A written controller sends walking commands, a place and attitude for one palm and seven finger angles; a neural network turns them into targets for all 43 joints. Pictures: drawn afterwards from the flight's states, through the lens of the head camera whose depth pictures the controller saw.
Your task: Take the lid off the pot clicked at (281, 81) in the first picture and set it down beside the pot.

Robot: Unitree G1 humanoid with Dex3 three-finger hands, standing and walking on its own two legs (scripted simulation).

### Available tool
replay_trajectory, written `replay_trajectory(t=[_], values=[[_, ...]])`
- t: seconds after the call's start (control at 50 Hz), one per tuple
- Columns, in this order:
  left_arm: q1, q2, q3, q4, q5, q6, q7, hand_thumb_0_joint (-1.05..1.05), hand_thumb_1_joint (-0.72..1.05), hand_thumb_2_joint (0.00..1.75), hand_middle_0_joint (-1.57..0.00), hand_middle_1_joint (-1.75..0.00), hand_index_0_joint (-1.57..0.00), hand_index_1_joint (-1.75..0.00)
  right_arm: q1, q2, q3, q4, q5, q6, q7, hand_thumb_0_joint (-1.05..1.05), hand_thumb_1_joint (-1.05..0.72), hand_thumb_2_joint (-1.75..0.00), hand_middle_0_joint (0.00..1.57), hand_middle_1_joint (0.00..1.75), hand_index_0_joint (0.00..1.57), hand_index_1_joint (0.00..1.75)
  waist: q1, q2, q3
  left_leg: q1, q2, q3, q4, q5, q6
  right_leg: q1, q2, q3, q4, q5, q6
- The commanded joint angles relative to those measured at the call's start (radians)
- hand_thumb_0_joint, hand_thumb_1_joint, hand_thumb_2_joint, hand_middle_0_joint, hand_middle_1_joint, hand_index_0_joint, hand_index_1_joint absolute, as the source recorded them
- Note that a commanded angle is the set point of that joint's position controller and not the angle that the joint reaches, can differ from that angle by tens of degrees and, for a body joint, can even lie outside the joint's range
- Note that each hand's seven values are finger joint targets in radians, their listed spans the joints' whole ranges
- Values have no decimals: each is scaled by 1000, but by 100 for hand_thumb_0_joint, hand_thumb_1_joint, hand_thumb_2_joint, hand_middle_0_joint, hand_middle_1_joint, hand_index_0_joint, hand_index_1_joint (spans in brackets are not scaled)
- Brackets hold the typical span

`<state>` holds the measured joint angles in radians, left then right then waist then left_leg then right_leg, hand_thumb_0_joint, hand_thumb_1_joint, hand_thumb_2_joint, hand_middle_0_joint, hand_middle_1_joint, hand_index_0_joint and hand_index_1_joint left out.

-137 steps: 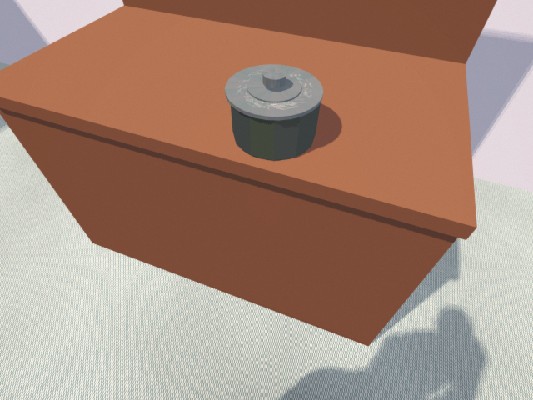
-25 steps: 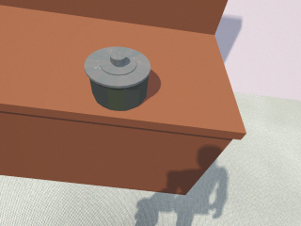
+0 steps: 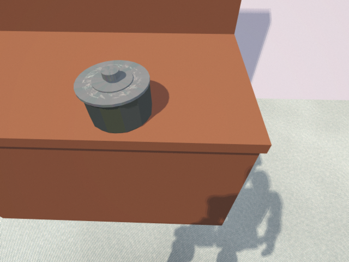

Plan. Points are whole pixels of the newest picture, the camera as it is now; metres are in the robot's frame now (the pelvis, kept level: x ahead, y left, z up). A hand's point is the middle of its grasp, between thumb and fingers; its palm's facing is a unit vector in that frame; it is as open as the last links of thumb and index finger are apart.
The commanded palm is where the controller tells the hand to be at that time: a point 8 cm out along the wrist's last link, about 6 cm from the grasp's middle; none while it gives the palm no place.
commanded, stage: come to a stop and stand still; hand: left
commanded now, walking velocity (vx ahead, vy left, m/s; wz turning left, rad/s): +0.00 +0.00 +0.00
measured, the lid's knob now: (110, 73) +0.53 +0.19 +0.16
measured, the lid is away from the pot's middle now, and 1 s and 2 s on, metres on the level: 0.00 0.00 0.00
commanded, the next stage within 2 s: look again from close up in 0.30 s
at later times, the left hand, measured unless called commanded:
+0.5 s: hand out of the picture +0.00 +0.17 -0.17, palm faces +0.06 -0.98 -0.18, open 7.4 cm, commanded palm none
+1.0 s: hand out of the picture -0.02 +0.19 -0.17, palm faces +0.06 -0.98 -0.17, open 7.4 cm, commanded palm none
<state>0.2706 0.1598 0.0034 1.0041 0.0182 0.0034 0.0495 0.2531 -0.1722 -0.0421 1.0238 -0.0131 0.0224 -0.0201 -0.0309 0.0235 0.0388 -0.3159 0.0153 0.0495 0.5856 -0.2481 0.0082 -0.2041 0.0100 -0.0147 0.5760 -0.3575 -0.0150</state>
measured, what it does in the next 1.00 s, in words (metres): stands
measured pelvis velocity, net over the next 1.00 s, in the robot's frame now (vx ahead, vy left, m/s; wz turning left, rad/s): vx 0.00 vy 0.02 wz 0.02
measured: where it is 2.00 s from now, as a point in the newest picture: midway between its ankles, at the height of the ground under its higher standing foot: outside the picture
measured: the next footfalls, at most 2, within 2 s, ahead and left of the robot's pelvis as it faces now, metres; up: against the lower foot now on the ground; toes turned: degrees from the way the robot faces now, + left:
none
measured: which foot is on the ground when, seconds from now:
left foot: down 0.00-1.00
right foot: down 0.00-1.00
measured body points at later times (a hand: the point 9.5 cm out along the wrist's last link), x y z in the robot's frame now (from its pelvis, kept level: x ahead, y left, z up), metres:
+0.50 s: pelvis +0.00 -0.01 +0.01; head +0.00 +0.01 +0.46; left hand +0.00 +0.22 -0.16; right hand +0.04 -0.24 -0.14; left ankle +0.04 +0.11 -0.73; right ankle -0.03 -0.11 -0.73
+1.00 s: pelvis +0.00 +0.02 +0.01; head +0.00 +0.04 +0.46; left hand -0.02 +0.24 -0.16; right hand +0.03 -0.21 -0.14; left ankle +0.04 +0.11 -0.73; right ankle -0.03 -0.11 -0.73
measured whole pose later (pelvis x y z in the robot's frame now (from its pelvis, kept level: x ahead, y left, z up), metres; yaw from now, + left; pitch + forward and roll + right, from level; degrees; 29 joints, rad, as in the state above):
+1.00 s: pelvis +0.00 +0.02 +0.01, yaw +1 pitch -2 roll +0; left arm 0.33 0.17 0.00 1.10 0.01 -0.02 0.04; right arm 0.25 -0.15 0.00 1.13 0.00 -0.02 -0.03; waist 0.01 -0.04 0.03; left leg -0.24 -0.03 0.05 0.46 -0.19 0.05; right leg -0.12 -0.03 -0.02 0.44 -0.29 0.02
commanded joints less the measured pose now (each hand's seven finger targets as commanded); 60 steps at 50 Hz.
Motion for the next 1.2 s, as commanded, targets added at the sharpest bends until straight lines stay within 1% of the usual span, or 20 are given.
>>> replay_trajectory(t=[0.0, 0.02, 0.04, 0.06, 0.12, 0.16, 0.24, 0.3, 0.34, 0.42, 0.44, 0.58, 0.64, 0.74, 0.8, 0.92, 0.98, 1.02, 1.14, 1.18], values=[[13, 139, 26, -72, -3, -26, 11, 0, 90, 90, -20, -30, -20, -30, 34, -68, -7, -59, 3, -25, 1, 0, -90, -90, 20, 30, 20, 30, -9, -109, 10, 84, 34, -49, -29, 48, -6, -120, -161, 143, -177, 212, -70], [18, 138, 23, -69, -3, -25, 9, 0, 90, 90, -20, -30, -20, -30, 36, -70, -4, -54, 2, -26, 2, 0, -90, -90, 20, 30, 20, 30, -7, -78, 33, 86, 42, -62, -46, 51, 0, -141, -146, 130, -179, 152, -63], [23, 141, 24, -66, -5, -25, 6, 0, 90, 90, -20, -30, -20, -30, 33, -71, -1, -55, 1, -27, 2, 0, -90, -90, 20, 30, 20, 30, 2, -15, 29, 96, 49, -79, -71, 51, 5, -143, -130, 123, -177, 102, -58], [37, 137, 24, -65, -6, -25, 6, 0, 90, 90, -20, -30, -20, -30, 20, -72, -1, -56, 2, -27, 2, 0, -90, -90, 20, 30, 20, 30, 8, -5, 74, 61, 51, -94, -79, 42, 8, -152, -117, 122, -187, 72, -52], [65, 137, 19, -51, -5, -32, 4, 0, 90, 90, -20, -30, -20, -30, 20, -70, 7, -47, 4, -30, 3, 0, -90, -90, 20, 30, 20, 30, 13, -64, 76, 51, 45, -80, -81, 44, 5, -126, -126, 134, -215, 87, -52], [68, 139, 21, -51, -6, -33, 3, 0, 90, 90, -20, -30, -20, -30, 21, -72, 8, -42, 5, -32, 1, 0, -90, -90, 20, 30, 20, 30, 16, -77, 58, 66, 42, -80, -83, 47, 4, -115, -126, 132, -224, 93, -48], [81, 136, 20, -44, -6, -35, 1, 0, 90, 90, -20, -30, -20, -30, 26, -66, 13, -25, 6, -38, 1, 0, -90, -90, 20, 30, 20, 30, 21, -52, 34, 90, 48, -84, -113, 52, 6, -95, -119, 118, -226, 94, -43], [95, 128, 19, -33, -6, -38, 1, 0, 90, 90, -20, -30, -20, -30, 18, -76, 17, -13, 7, -43, -1, 0, -90, -90, 20, 30, 20, 30, 26, -25, 23, 82, 56, -96, -119, 102, 11, -63, -115, 110, -213, 153, -35], [107, 129, 19, -26, -7, -38, 0, 0, 90, 90, -20, -30, -20, -30, 15, -70, 18, -6, 10, -46, -3, 0, -90, -90, 20, 30, 20, 30, 33, -42, 11, 91, 61, -94, -129, 117, 13, -41, -111, 100, -213, 182, -30], [117, 123, 16, -6, -7, -39, -1, 0, 90, 90, -20, -30, -20, -30, 13, -78, 22, 14, 10, -49, -4, 0, -90, -90, 20, 30, 20, 30, 33, -28, 7, 90, 65, -99, -133, 151, 14, -20, -113, 94, -210, 227, -25], [125, 123, 18, -3, -7, -38, -1, 0, 90, 90, -20, -30, -20, -30, 12, -73, 23, 18, 12, -51, -6, 0, -90, -90, 20, 30, 20, 30, 39, -32, 6, 98, 66, -102, -141, 149, 17, -16, -109, 89, -210, 223, -24], [128, 109, 12, 28, -6, -32, -3, 0, 90, 90, -20, -30, -20, -30, 7, -81, 23, 41, 12, -48, -7, 0, -90, -90, 20, 30, 20, 30, 35, -5, 47, 86, 68, -117, -176, 88, 19, -38, -103, 76, -222, 143, -21], [141, 109, 12, 37, -6, -32, -5, 0, 90, 90, -20, -30, -20, -30, 13, -78, 24, 47, 14, -53, -8, 0, -90, -90, 20, 30, 20, 30, 41, 0, 25, 103, 73, -123, -190, 101, 26, -19, -100, 67, -219, 155, -18], [146, 102, 11, 52, -6, -32, -6, 0, 90, 90, -20, -30, -20, -30, 16, -79, 22, 53, 14, -55, -9, 0, -90, -90, 20, 30, 20, 30, 40, -32, 16, 114, 75, -126, -199, 114, 29, -11, -103, 59, -217, 167, -14], [147, 94, 9, 60, -5, -30, -5, 0, 90, 90, -20, -30, -20, -30, 14, -83, 21, 59, 13, -54, -9, 0, -90, -90, 20, 30, 20, 30, 39, -8, 30, 108, 74, -132, -212, 93, 29, -19, -105, 57, -218, 151, -12], [153, 88, 10, 71, -4, -29, -5, 0, 90, 90, -20, -30, -20, -30, 24, -81, 22, 68, 14, -58, -10, 0, -90, -90, 20, 30, 20, 30, 42, -11, 23, 118, 78, -142, -230, 113, 35, -5, -106, 47, -215, 164, -8], [148, 86, 10, 73, -4, -25, -6, 0, 90, 90, -20, -30, -20, -30, 25, -83, 21, 69, 12, -55, -11, 0, -90, -90, 20, 30, 20, 30, 41, -14, 46, 101, 77, -149, -247, 67, 34, -17, -103, 43, -218, 133, -7], [151, 85, 9, 76, -4, -25, -6, 0, 90, 90, -20, -30, -20, -30, 34, -82, 21, 71, 12, -55, -10, 0, -90, -90, 20, 30, 20, 30, 40, 2, 41, 105, 78, -154, -258, 62, 35, -13, -104, 40, -217, 134, -7], [158, 80, 11, 80, -3, -23, -7, 0, 90, 90, -20, -30, -20, -30, 44, -75, 19, 72, 13, -54, -11, 0, -90, -90, 20, 30, 20, 30, 45, -26, 44, 105, 82, -163, -279, 31, 39, -14, -102, 34, -219, 127, -6], [163, 75, 10, 84, -3, -24, -7, 0, 90, 90, -20, -30, -20, -30, 43, -78, 19, 76, 12, -54, -11, 0, -90, -90, 20, 30, 20, 30, 43, -14, 33, 111, 78, -158, -275, 27, 37, -14, -107, 36, -220, 128, -6]])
